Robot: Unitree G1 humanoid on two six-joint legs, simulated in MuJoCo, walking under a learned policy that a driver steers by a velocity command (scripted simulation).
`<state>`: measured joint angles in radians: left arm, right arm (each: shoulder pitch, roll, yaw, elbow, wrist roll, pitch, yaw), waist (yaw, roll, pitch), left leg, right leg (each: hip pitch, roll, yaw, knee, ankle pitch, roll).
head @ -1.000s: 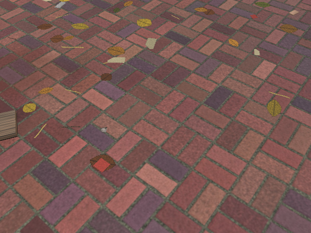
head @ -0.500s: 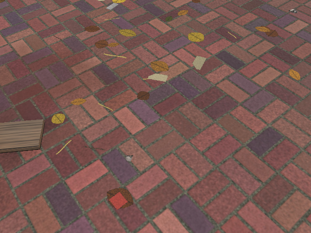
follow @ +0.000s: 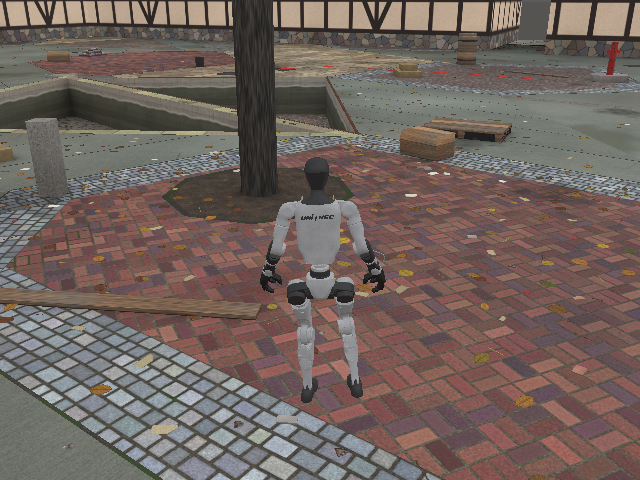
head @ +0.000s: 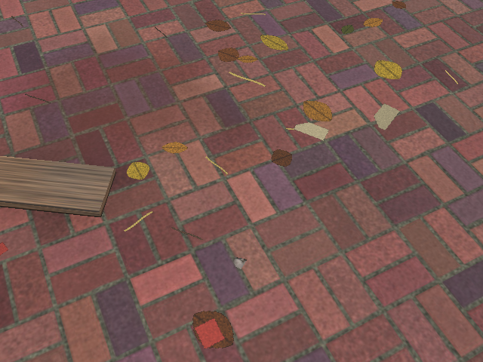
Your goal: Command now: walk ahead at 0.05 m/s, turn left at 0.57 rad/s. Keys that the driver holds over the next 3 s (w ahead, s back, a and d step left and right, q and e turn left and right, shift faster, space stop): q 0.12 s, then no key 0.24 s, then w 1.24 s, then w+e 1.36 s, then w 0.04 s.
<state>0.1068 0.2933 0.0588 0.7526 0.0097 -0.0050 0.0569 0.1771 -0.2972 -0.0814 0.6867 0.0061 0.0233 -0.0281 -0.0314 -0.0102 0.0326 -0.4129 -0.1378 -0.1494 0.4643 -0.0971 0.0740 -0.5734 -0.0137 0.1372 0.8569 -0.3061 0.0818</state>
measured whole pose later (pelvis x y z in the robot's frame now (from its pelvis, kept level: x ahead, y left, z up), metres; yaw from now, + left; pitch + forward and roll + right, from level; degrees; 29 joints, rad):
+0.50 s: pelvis +0.03 -0.03 +0.00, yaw +10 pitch +1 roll +0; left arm 0.23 0.25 0.04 0.74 -0.01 0.00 0.01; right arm 0.20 -0.27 -0.06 0.68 0.02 0.04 -0.01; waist 0.02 0.01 0.00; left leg -0.20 -0.01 -0.03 0.49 -0.33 -0.01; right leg -0.28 -0.02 0.02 0.53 -0.27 0.01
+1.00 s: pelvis +0.21 -0.06 -0.01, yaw +11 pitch +1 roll +1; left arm 0.16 0.29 0.04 0.68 0.00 -0.09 -0.04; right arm 0.38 -0.30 -0.05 0.79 0.03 -0.06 0.00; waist -0.03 0.02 0.03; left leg -0.30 0.02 -0.06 1.09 -0.43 0.01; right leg -0.40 0.01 -0.05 0.57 -0.20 -0.05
